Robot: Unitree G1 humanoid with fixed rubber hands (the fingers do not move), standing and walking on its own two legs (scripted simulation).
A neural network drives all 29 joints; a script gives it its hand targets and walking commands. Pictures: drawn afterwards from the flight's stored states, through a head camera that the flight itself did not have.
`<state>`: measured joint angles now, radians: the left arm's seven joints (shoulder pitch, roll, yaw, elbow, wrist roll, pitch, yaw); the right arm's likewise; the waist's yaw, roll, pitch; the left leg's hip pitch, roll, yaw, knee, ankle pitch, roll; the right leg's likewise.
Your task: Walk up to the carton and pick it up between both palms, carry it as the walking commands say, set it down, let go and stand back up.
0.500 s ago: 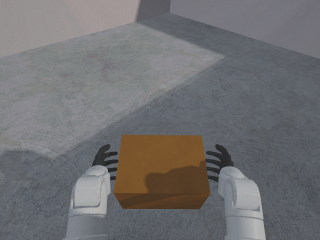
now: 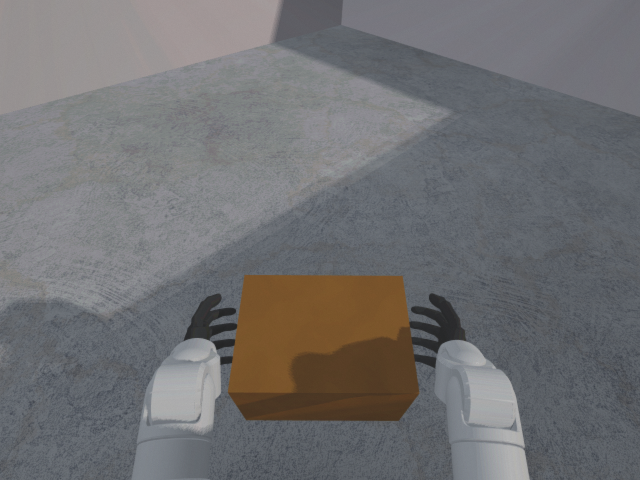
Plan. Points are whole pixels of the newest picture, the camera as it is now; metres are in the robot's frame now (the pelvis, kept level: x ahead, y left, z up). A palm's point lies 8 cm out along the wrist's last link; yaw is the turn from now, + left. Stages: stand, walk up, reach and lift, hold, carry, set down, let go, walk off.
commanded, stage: carry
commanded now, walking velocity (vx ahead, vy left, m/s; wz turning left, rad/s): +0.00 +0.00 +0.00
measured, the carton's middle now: (323, 349) +0.32 +0.00 -0.03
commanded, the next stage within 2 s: none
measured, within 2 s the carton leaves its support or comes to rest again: neither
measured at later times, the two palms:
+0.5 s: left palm (199, 354) +0.27 +0.15 +0.05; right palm (452, 355) +0.26 -0.16 +0.06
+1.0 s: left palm (255, 233) +0.45 +0.10 +0.08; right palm (456, 238) +0.44 -0.20 +0.09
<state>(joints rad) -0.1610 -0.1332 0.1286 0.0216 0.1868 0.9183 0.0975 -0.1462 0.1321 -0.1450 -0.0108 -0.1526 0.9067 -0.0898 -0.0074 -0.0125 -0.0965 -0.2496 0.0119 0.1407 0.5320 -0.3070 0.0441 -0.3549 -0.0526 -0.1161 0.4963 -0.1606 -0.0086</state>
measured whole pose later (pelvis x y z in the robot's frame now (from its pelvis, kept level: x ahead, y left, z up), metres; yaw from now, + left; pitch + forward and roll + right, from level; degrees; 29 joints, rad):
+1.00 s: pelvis +0.16 -0.03 +0.01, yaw -2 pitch +4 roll +2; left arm -0.26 -0.15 0.11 -0.20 0.11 1.24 0.24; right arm -0.27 0.15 -0.19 -0.20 -0.05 1.20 -0.26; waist -0.02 -0.06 -0.06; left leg -0.44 0.03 0.14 0.56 -0.27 -0.02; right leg -0.04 -0.06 -0.12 0.30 -0.32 -0.01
